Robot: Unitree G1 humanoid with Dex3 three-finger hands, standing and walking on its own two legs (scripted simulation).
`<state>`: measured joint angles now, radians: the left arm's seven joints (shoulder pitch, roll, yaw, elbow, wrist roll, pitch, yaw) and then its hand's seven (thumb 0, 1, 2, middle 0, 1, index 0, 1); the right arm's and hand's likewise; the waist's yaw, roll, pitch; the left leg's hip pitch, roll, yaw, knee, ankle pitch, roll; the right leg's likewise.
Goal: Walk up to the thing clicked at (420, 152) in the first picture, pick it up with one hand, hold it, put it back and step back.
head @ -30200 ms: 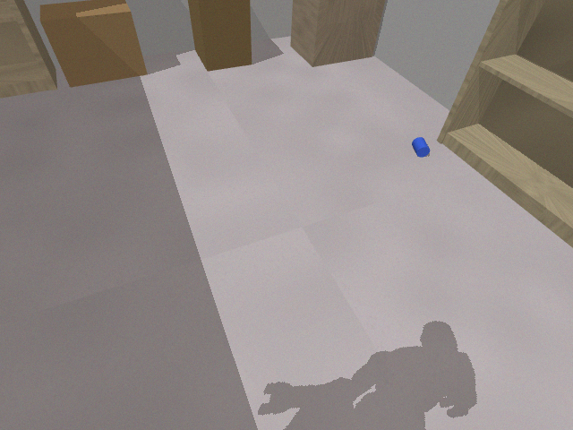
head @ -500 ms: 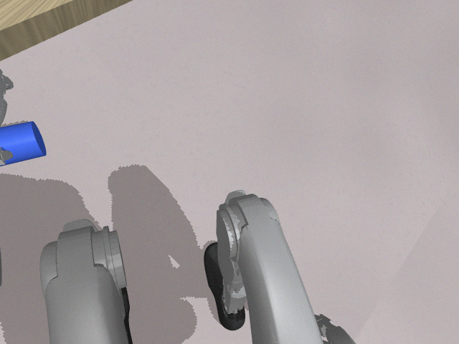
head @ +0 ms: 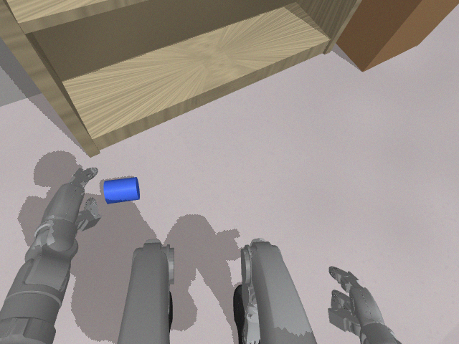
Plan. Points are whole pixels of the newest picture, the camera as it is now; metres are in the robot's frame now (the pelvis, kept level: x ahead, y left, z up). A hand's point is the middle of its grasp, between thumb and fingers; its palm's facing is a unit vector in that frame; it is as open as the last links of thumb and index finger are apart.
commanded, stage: home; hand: left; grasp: from above
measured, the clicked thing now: (122, 190) +0.51 +0.27 -0.46
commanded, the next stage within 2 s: none
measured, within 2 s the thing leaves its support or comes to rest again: neither
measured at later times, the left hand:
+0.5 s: hand (46, 251) +0.26 +0.20 +0.10, palm faces +0.12 -0.97 -0.22, open 7.4 cm
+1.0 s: hand (0, 288) +0.22 +0.20 +0.17, palm faces +0.14 -0.97 -0.19, open 7.4 cm
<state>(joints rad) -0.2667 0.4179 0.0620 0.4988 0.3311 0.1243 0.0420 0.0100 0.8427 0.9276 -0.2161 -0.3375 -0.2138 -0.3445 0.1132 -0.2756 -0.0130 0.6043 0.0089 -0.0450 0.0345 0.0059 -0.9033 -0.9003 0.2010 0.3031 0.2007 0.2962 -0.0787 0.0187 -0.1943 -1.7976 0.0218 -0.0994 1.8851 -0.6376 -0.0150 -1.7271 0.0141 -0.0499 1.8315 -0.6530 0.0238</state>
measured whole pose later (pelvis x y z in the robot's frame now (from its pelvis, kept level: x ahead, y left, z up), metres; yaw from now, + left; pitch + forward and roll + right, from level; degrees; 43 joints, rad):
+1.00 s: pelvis +0.08 +0.00 +0.22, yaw +5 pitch +10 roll -3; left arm 0.50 0.22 0.03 -0.12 -0.05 0.45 0.02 0.02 0.91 0.90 -0.20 -0.29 -0.20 -0.30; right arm 0.27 -0.22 0.04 0.52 0.00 -0.24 -0.18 0.01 -0.90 -0.90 0.20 0.30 0.20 0.30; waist -0.04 0.04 -0.16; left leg -0.69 0.02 -0.07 1.00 -0.47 -0.01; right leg -0.62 -0.01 -0.05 0.93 -0.48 0.02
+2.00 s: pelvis +0.08 +0.00 +0.22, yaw +5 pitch +10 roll -2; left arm 0.50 0.23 0.03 -0.13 -0.06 0.45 0.02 0.02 0.91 0.90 -0.20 -0.29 -0.20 -0.30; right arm 0.29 -0.22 0.04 0.54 0.00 -0.25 -0.18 0.01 -0.90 -0.90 0.20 0.30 0.20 0.30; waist -0.04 0.04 -0.15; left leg -0.70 0.03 -0.06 1.01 -0.48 -0.02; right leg -0.63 0.00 -0.04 0.96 -0.49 0.01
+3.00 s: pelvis +0.07 +0.00 +0.24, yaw +5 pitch +3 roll +0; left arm 0.23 0.28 0.02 0.43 0.04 0.12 0.03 0.01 0.91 0.90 -0.20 -0.30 -0.20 -0.30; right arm 0.17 -0.27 0.01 0.77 -0.08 -0.07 -0.03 0.01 -0.90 -0.90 0.21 0.30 0.21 0.30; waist 0.02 -0.02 0.01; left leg -0.49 -0.01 -0.02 0.86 -0.41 0.00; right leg -0.47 -0.04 0.00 0.87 -0.45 0.02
